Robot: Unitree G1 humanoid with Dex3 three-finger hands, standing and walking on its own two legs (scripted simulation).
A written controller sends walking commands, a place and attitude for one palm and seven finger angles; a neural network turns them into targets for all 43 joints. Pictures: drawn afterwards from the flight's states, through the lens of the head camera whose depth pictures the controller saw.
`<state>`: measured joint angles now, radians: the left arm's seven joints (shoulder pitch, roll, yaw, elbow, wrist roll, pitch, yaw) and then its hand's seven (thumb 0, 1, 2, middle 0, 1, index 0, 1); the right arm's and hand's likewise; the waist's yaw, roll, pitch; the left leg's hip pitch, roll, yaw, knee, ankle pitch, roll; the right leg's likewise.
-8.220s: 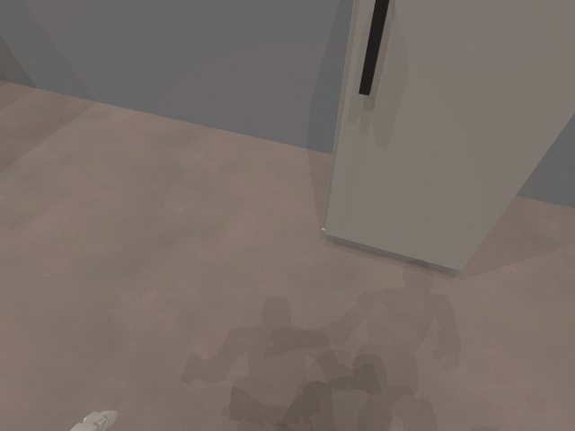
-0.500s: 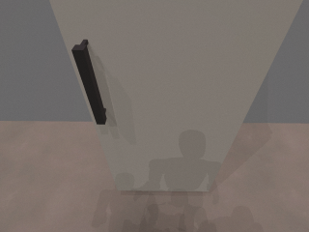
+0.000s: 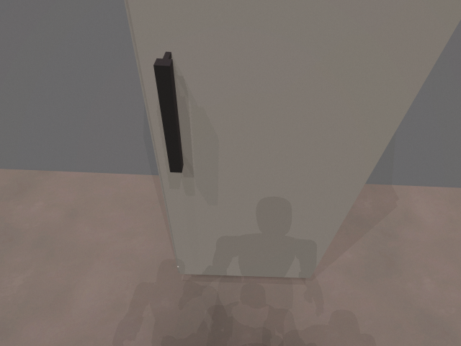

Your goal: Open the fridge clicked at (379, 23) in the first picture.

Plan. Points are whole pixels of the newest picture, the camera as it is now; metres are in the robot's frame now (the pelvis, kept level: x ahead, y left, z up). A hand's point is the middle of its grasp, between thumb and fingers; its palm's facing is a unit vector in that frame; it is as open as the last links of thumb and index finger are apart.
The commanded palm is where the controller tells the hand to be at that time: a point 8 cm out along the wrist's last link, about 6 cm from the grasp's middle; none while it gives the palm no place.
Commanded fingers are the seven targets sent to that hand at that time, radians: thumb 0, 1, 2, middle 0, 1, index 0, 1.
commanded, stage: come to a stop and stand still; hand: left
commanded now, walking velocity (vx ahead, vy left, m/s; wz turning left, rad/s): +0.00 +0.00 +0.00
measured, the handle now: (172, 117) +0.52 +0.16 +0.14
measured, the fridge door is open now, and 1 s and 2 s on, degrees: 0 0 0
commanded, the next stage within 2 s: look again from close up in 0.64 s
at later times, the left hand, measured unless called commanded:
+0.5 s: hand out of the picture +0.01 +0.25 -0.17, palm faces -0.02 -0.96 -0.27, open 7.4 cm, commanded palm none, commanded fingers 0.00 0.90 0.90 -0.20 -0.30 -0.20 -0.30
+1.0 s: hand out of the picture +0.06 +0.25 -0.16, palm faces -0.04 -0.95 -0.31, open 7.4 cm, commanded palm none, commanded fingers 0.00 0.90 0.90 -0.20 -0.30 -0.20 -0.30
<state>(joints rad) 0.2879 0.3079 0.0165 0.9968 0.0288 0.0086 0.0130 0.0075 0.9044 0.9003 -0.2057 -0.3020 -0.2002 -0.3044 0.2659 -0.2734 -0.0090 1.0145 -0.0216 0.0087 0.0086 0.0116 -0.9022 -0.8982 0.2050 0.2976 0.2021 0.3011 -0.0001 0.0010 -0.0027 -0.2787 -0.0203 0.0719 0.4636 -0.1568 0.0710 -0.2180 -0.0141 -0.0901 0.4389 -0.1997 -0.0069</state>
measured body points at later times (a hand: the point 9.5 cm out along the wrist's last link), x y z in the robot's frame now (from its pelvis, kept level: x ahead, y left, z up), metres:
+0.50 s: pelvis +0.00 +0.03 +0.00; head -0.01 +0.05 +0.45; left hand +0.01 +0.30 -0.15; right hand +0.07 -0.25 -0.13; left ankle +0.06 +0.07 -0.74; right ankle +0.04 -0.12 -0.74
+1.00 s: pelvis +0.02 +0.02 +0.01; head +0.03 +0.03 +0.46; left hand +0.06 +0.30 -0.14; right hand +0.09 -0.27 -0.13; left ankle +0.06 +0.07 -0.74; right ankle +0.04 -0.12 -0.74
